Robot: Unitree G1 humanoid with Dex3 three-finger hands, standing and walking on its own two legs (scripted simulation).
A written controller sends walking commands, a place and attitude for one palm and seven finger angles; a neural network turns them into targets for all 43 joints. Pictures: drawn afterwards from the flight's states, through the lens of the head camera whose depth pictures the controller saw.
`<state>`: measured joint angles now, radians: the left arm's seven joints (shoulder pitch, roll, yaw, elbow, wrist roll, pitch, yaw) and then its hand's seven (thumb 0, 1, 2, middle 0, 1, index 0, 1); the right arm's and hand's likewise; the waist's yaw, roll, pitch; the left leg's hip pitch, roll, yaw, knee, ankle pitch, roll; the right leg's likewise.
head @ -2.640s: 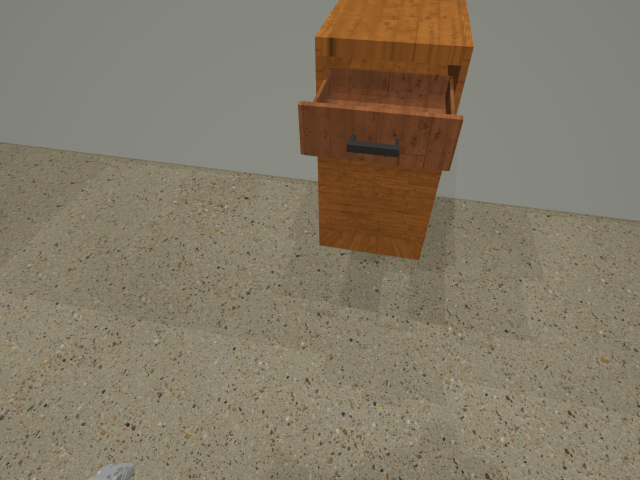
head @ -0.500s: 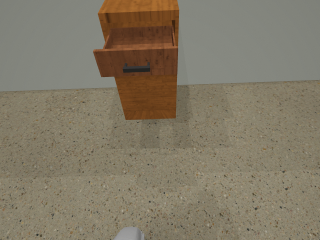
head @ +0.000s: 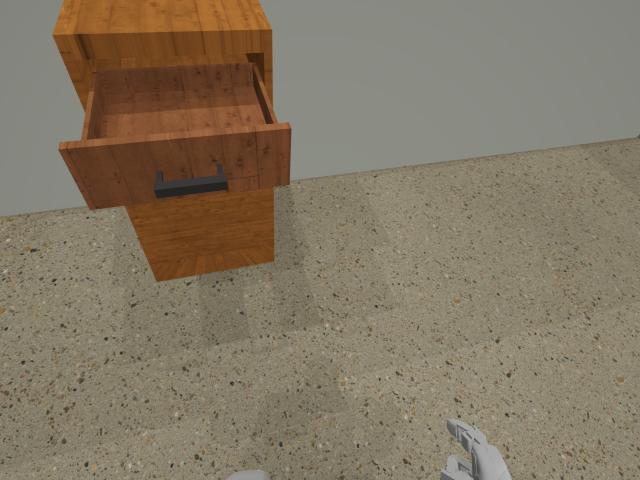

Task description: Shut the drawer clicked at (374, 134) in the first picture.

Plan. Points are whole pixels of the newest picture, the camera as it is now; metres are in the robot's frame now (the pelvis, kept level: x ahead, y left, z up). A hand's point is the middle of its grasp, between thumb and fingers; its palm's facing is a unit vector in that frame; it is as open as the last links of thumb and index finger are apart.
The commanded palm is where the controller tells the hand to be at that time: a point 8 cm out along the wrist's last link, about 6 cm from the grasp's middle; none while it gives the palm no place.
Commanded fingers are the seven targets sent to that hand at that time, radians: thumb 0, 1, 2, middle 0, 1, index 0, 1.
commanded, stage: walk to a spot facing it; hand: left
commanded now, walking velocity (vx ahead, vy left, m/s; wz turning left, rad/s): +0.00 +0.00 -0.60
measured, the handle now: (191, 179) +0.57 +0.31 -0.01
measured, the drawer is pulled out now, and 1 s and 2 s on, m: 0.30 0.30 0.30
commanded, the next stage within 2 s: none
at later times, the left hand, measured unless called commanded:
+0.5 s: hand (217, 408) +0.23 +0.18 -0.15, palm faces -0.31 -0.94 -0.13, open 7.4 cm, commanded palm none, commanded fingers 0.00 0.90 0.90 -0.20 -0.30 -0.20 -0.30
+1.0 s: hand (224, 410) +0.23 +0.17 -0.15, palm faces -0.49 -0.84 -0.24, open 7.4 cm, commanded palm none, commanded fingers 0.00 0.90 0.90 -0.20 -0.30 -0.20 -0.30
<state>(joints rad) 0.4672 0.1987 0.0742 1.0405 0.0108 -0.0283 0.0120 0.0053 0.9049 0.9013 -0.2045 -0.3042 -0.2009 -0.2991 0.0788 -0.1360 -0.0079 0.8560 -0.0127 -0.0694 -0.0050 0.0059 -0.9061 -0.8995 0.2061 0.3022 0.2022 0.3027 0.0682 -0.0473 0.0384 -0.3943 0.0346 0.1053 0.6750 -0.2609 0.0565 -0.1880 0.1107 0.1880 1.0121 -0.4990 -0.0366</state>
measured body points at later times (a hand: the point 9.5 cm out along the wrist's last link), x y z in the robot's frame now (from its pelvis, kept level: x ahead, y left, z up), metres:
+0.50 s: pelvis +0.06 +0.05 +0.02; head +0.10 +0.06 +0.46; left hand +0.25 +0.23 -0.14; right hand -0.06 -0.16 -0.12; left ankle +0.05 +0.09 -0.72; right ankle +0.06 -0.10 -0.66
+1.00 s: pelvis +0.06 +0.03 +0.01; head +0.09 +0.02 +0.46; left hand +0.25 +0.21 -0.13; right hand +0.03 -0.25 -0.11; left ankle +0.14 +0.15 -0.69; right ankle +0.03 -0.07 -0.72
